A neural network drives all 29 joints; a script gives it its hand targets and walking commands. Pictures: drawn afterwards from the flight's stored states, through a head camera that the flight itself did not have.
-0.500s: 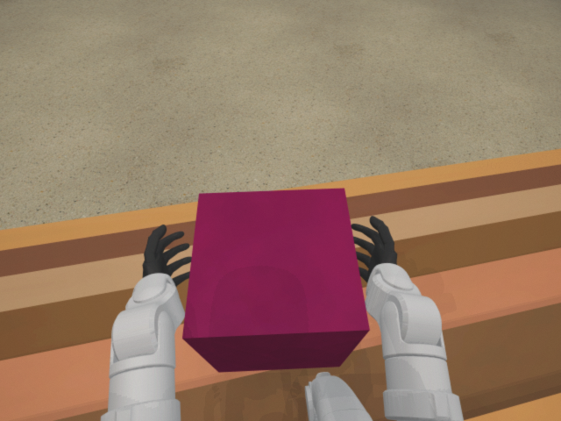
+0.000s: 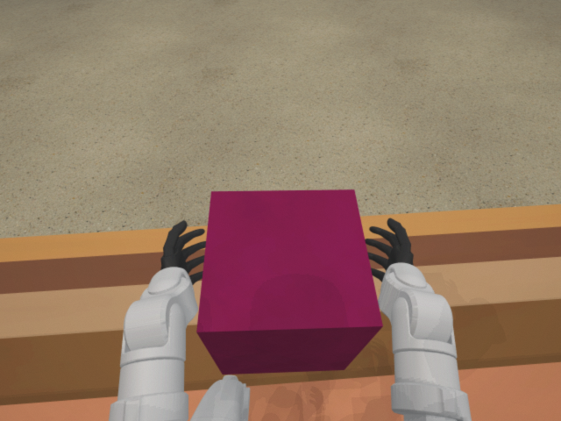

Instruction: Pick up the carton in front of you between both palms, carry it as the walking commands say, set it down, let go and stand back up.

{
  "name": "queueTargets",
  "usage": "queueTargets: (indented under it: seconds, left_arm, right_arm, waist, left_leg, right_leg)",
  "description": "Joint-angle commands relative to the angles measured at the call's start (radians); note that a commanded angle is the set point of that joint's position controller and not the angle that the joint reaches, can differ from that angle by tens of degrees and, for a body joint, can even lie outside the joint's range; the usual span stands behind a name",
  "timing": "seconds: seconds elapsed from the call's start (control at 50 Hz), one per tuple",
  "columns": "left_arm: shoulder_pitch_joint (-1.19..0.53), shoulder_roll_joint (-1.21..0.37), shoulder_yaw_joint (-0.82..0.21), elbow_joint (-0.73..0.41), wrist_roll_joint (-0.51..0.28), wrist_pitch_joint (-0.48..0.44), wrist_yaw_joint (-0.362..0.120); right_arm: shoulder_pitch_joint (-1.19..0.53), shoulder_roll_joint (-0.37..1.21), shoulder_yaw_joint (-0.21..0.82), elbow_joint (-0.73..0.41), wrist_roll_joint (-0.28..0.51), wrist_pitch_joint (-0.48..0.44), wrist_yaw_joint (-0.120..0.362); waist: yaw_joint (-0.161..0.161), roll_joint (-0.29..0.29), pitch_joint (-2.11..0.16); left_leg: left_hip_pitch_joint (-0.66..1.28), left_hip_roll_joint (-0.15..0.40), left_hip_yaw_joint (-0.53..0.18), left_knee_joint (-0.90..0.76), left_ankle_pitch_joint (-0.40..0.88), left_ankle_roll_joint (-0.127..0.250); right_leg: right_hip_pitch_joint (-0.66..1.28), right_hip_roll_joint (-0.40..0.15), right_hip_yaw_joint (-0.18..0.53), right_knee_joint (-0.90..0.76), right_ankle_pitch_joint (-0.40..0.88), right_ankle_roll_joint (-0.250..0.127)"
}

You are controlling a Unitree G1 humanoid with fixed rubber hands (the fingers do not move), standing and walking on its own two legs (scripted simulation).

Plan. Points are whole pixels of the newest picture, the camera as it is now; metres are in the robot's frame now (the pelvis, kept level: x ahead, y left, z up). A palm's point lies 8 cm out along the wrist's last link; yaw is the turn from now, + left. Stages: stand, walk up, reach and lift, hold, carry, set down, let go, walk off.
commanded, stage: carry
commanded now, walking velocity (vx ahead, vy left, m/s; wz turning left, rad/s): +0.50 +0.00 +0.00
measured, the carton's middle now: (283, 288) +0.32 +0.01 -0.02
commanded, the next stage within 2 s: none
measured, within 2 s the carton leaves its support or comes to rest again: neither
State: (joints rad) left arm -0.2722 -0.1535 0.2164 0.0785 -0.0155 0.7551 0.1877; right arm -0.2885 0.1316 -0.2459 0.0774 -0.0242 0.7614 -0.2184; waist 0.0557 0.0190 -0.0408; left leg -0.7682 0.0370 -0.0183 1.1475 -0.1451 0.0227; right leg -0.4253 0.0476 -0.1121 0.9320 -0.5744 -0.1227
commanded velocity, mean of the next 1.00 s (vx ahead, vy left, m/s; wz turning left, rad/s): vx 0.50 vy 0.00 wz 0.00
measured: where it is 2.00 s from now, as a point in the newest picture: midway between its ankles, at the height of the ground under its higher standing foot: (303, 243)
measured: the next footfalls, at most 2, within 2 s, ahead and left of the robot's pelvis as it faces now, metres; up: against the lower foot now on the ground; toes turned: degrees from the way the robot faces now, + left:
left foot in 0.20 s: +0.26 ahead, +0.06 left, -0.15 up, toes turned +0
right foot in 0.64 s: +0.62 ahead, -0.08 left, -0.29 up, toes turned -2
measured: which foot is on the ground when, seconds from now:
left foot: up 0.00-0.18, down 0.20-0.66, up 0.68-1.00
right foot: down 0.00-0.22, up 0.24-0.62, down 0.64-1.00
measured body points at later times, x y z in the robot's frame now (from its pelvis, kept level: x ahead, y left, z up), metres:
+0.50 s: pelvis +0.34 +0.01 -0.15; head +0.35 +0.01 +0.30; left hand +0.67 +0.15 -0.11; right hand +0.65 -0.16 -0.10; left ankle +0.22 +0.06 -0.83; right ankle +0.47 -0.15 -0.82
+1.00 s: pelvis +0.69 -0.03 -0.31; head +0.71 -0.05 +0.14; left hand +1.01 +0.12 -0.26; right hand +1.02 -0.20 -0.28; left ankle +0.86 +0.09 -1.00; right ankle +0.58 -0.08 -0.98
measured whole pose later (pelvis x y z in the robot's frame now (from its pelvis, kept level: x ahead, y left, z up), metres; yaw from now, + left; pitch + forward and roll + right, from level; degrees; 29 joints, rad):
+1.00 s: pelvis +0.69 -0.03 -0.31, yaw -2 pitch +3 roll +0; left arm -0.28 -0.16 0.16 0.09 -0.01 0.70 0.20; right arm -0.24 0.12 -0.26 0.06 -0.04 0.69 -0.21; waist 0.09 0.04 -0.03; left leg -0.67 0.01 0.00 0.70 0.25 0.03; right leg -0.32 0.11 -0.06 0.99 -0.72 -0.13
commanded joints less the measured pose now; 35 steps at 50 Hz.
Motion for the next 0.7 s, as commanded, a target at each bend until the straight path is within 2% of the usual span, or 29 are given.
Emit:
queueTargets:
  seconds: [0.0, 0.06, 0.1, 0.12, 0.14, 0.16, 0.18, 0.2, 0.22, 0.24, 0.26, 0.28, 0.3, 0.32, 0.34, 0.36, 0.38, 0.4, 0.42, 0.44, 0.48, 0.54, 0.56, 0.58, 0.6, 0.62, 0.64, 0.66, 0.68]
  left_arm:
    - [-0.481, -0.701, -0.577, -0.077, -0.105, -0.043, 0.001]
    - [-0.447, -0.684, -0.583, -0.073, -0.104, -0.045, 0.005]
    - [-0.452, -0.673, -0.589, -0.076, -0.107, -0.043, 0.007]
    - [-0.448, -0.666, -0.595, -0.073, -0.111, -0.037, 0.008]
    - [-0.443, -0.659, -0.59, -0.072, -0.111, -0.028, 0.01]
    - [-0.44, -0.656, -0.591, -0.085, -0.113, -0.02, 0.012]
    - [-0.473, -0.637, -0.593, -0.103, -0.119, -0.014, 0.017]
    - [-0.49, -0.624, -0.575, -0.1, -0.1, -0.002, 0.027]
    - [-0.452, -0.594, -0.551, -0.09, -0.09, 0.01, 0.036]
    - [-0.395, -0.553, -0.503, -0.069, -0.075, 0.016, 0.052]
    - [-0.405, -0.532, -0.457, -0.043, -0.057, 0.022, 0.066]
    - [-0.406, -0.549, -0.436, -0.029, -0.051, 0.022, 0.071]
    - [-0.43, -0.563, -0.429, -0.034, -0.05, 0.019, 0.071]
    - [-0.455, -0.59, -0.425, -0.039, -0.051, 0.015, 0.063]
    - [-0.482, -0.597, -0.415, -0.054, -0.044, 0.006, 0.055]
    - [-0.508, -0.625, -0.424, -0.045, -0.045, 0.0, 0.042]
    - [-0.532, -0.651, -0.445, -0.042, -0.055, -0.008, 0.03]
    - [-0.538, -0.672, -0.469, -0.061, -0.057, -0.017, 0.023]
    - [-0.535, -0.684, -0.49, -0.07, -0.063, -0.024, 0.02]
    - [-0.524, -0.679, -0.489, -0.057, -0.062, -0.031, 0.016]
    - [-0.506, -0.676, -0.501, -0.053, -0.06, -0.039, 0.016]
    - [-0.489, -0.662, -0.525, -0.094, -0.054, -0.042, 0.013]
    - [-0.48, -0.642, -0.519, -0.1, -0.046, -0.034, 0.014]
    - [-0.445, -0.606, -0.495, -0.098, -0.033, -0.027, 0.021]
    - [-0.447, -0.58, -0.49, -0.108, -0.04, -0.022, 0.027]
    - [-0.374, -0.567, -0.481, -0.076, -0.032, -0.014, 0.033]
    - [-0.392, -0.564, -0.49, -0.06, -0.026, -0.012, 0.032]
    - [-0.391, -0.553, -0.517, -0.039, -0.055, -0.001, 0.041]
    - [-0.408, -0.563, -0.549, -0.063, -0.097, 0.002, 0.047]
  right_arm:
    - [-0.46, 0.727, 0.567, -0.04, 0.083, -0.045, 0.011]
    - [-0.434, 0.683, 0.552, -0.052, 0.081, -0.048, 0.004]
    - [-0.44, 0.653, 0.543, -0.083, 0.079, -0.039, 0.001]
    - [-0.438, 0.638, 0.535, -0.09, 0.071, -0.032, -0.002]
    - [-0.426, 0.623, 0.526, -0.09, 0.061, -0.024, -0.005]
    - [-0.407, 0.603, 0.518, -0.088, 0.056, -0.018, -0.008]
    - [-0.381, 0.588, 0.51, -0.074, 0.053, -0.008, -0.01]
    - [-0.339, 0.566, 0.504, -0.041, 0.042, 0.004, -0.012]
    - [-0.328, 0.547, 0.509, -0.03, 0.057, 0.011, -0.02]
    - [-0.362, 0.545, 0.549, -0.068, 0.108, 0.019, -0.024]
    - [-0.406, 0.574, 0.574, -0.084, 0.144, 0.022, -0.023]
    - [-0.461, 0.597, 0.588, -0.103, 0.158, 0.021, -0.022]
    - [-0.527, 0.63, 0.605, -0.115, 0.195, 0.02, -0.017]
    - [-0.579, 0.659, 0.62, -0.132, 0.218, 0.014, -0.009]
    - [-0.58, 0.694, 0.633, -0.129, 0.233, 0.012, 0.003]
    - [-0.602, 0.714, 0.639, -0.119, 0.227, 0.007, 0.013]
    - [-0.587, 0.731, 0.65, -0.101, 0.209, 0.004, 0.023]
    - [-0.57, 0.743, 0.651, -0.099, 0.204, -0.004, 0.031]
    - [-0.537, 0.748, 0.649, -0.088, 0.201, -0.011, 0.035]
    - [-0.532, 0.749, 0.644, -0.077, 0.198, -0.021, 0.034]
    - [-0.474, 0.737, 0.629, -0.049, 0.178, -0.036, 0.028]
    - [-0.426, 0.726, 0.628, -0.054, 0.157, -0.043, 0.024]
    - [-0.417, 0.72, 0.623, -0.051, 0.151, -0.04, 0.019]
    - [-0.428, 0.712, 0.632, -0.058, 0.147, -0.037, 0.015]
    - [-0.423, 0.707, 0.636, -0.064, 0.153, -0.029, 0.013]
    - [-0.455, 0.678, 0.618, -0.075, 0.148, -0.021, 0.009]
    - [-0.482, 0.673, 0.6, -0.099, 0.127, -0.017, 0.0]
    - [-0.433, 0.633, 0.557, -0.063, 0.118, -0.003, -0.006]
    - [-0.387, 0.605, 0.513, -0.061, 0.095, 0.0, -0.021]
  waist:
    - [0.045, -0.069, -0.31]
    - [0.074, -0.064, -0.215]
    - [0.064, -0.102, -0.177]
    - [0.021, -0.136, -0.196]
    - [-0.048, -0.155, -0.263]
    - [-0.129, -0.099, -0.313]
    - [-0.205, -0.018, -0.287]
    - [-0.213, 0.176, -0.208]
    - [-0.106, 0.206, -0.274]
    - [-0.13, 0.108, -0.365]
    - [-0.119, 0.027, -0.347]
    - [-0.122, 0.035, -0.35]
    - [-0.097, -0.008, -0.306]
    - [-0.099, 0.043, -0.32]
    - [-0.095, -0.047, -0.248]
    - [-0.111, -0.005, -0.209]
    - [-0.114, 0.056, -0.212]
    - [-0.102, 0.107, -0.268]
    - [-0.113, 0.09, -0.292]
    - [-0.147, 0.02, -0.265]
    - [-0.175, 0.005, -0.225]
    - [-0.197, 0.091, -0.168]
    - [-0.183, 0.111, -0.168]
    - [-0.073, 0.144, -0.26]
    - [0.031, 0.096, -0.337]
    - [0.21, -0.019, -0.362]
    - [0.189, -0.217, -0.257]
    - [0.055, -0.256, -0.327]
    - [0.075, -0.151, -0.343]
  left_leg:
    - [-0.147, -0.016, 0.034, -0.227, 0.312, 0.016]
    - [0.13, -0.061, 0.113, -0.567, 0.49, 0.005]
    - [0.298, -0.064, 0.115, -0.617, 0.571, 0.018]
    - [0.433, -0.081, 0.167, -0.543, 0.606, 0.031]
    - [0.561, -0.085, 0.174, -0.445, 0.557, 0.056]
    - [0.669, -0.11, 0.182, -0.497, 0.411, 0.07]
    - [0.688, -0.099, 0.198, -0.712, 0.355, 0.087]
    - [0.803, 0.014, 0.089, -0.74, 0.566, 0.134]
    - [1.071, 0.187, -0.203, -0.447, 1.07, 0.22]
    - [1.159, 0.256, -0.333, -0.452, 0.981, 0.246]
    - [1.051, 0.241, -0.353, -0.456, 0.81, 0.244]
    - [0.97, 0.264, -0.474, -0.482, 0.54, 0.289]
    - [0.932, 0.259, -0.504, -0.434, 0.551, 0.282]
    - [0.834, 0.278, -0.532, -0.448, 0.37, 0.298]
    - [0.664, 0.235, -0.448, -0.531, 0.336, 0.288]
    - [0.582, 0.203, -0.406, -0.552, 0.328, 0.278]
    - [0.541, 0.178, -0.343, -0.55, 0.459, 0.248]
    - [0.59, 0.169, -0.295, -0.486, 0.562, 0.215]
    - [0.677, 0.147, -0.268, -0.45, 0.536, 0.191]
    - [0.743, 0.077, -0.248, -0.369, 0.372, 0.175]
    - [0.692, -0.003, -0.121, -0.311, 0.233, 0.156]
    - [0.558, -0.006, -0.078, -0.301, 0.183, 0.136]
    - [0.582, -0.009, -0.055, -0.251, 0.181, 0.132]
    - [0.485, 0.019, -0.022, -0.121, 0.332, 0.107]
    - [0.447, 0.036, 0.008, 0.085, 0.55, 0.079]
    - [0.311, 0.009, 0.077, 0.449, 0.563, 0.019]
    - [0.182, -0.151, 0.107, 0.752, -0.315, -0.006]
    - [-0.051, -0.169, -0.04, 0.781, -0.551, -0.015]
    - [-0.14, -0.132, -0.076, 0.646, -0.49, -0.014]
  right_leg:
    - [0.425, -0.182, 0.341, -0.13, 0.624, -0.074]
    - [0.232, -0.123, 0.245, -0.151, 0.479, -0.063]
    - [0.124, -0.132, 0.216, -0.117, 0.444, -0.05]
    - [0.058, -0.144, 0.184, -0.071, 0.486, -0.044]
    - [0.063, -0.159, 0.158, 0.056, 0.659, -0.011]
    - [0.086, -0.144, 0.098, 0.272, 0.889, 0.022]
    - [0.114, -0.094, 0.03, 0.535, 0.94, 0.037]
    - [-0.096, -0.009, -0.003, 0.824, 0.279, 0.065]
    - [-0.433, 0.032, 0.083, 0.953, -0.156, 0.075]
    - [-0.544, 0.011, 0.161, 0.898, -0.1, 0.07]
    - [-0.543, -0.031, 0.183, 0.8, -0.051, 0.074]
    - [-0.572, -0.062, 0.207, 0.709, -0.035, 0.088]
    - [-0.617, -0.087, 0.245, 0.567, 0.075, 0.089]
    - [-0.572, -0.105, 0.243, 0.52, 0.085, 0.104]
    - [-0.477, -0.106, 0.21, 0.357, 0.167, 0.125]
    - [-0.395, -0.095, 0.164, 0.222, 0.173, 0.13]
    - [-0.317, -0.089, 0.125, 0.203, 0.236, 0.125]
    - [-0.306, -0.095, 0.12, 0.257, 0.446, 0.103]
    - [-0.375, -0.094, 0.12, 0.228, 0.5, 0.083]
    - [-0.465, -0.101, 0.14, 0.06, 0.675, 0.075]
    - [-0.34, -0.063, 0.057, -0.249, 0.89, 0.071]
    - [-0.066, -0.032, -0.011, -0.405, 1.019, 0.079]
    - [-0.028, -0.041, -0.027, -0.453, 1.054, 0.063]
    - [0.211, -0.01, -0.073, -0.301, 1.092, 0.041]
    - [0.385, 0.021, -0.099, -0.276, 0.951, 0.032]
    - [0.564, -0.014, -0.045, -0.344, 0.857, -0.007]
    - [0.558, -0.121, 0.072, -0.452, 0.997, -0.036]
    - [0.774, -0.254, 0.377, -0.239, 1.38, -0.109]
    - [0.749, -0.3, 0.523, -0.307, 1.148, -0.14]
